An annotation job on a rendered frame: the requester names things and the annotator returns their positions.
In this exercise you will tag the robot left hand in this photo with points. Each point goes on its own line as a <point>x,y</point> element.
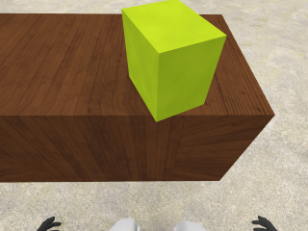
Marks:
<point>47,224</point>

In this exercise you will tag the robot thigh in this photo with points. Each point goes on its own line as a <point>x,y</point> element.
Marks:
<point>188,226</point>
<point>125,224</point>

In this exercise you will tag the carton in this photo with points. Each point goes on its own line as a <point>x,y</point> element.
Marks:
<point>172,55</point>

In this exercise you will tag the robot right thigh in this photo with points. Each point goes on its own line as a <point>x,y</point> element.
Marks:
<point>188,226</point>

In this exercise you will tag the robot left thigh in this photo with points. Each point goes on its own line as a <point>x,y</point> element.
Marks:
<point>125,224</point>

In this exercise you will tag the robot right hand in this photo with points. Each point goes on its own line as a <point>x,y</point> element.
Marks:
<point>265,223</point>

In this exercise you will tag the pedestal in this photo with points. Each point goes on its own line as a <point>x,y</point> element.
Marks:
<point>69,111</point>

